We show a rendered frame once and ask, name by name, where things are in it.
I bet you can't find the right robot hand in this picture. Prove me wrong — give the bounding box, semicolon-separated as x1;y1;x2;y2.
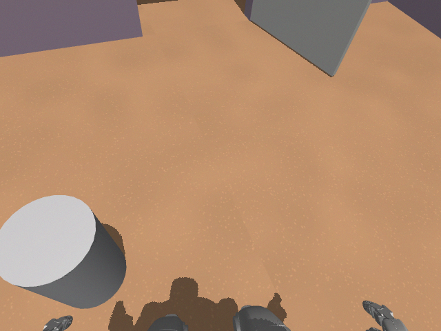
362;301;408;331

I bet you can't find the left robot hand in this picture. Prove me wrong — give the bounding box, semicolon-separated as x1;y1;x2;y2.
43;316;73;331

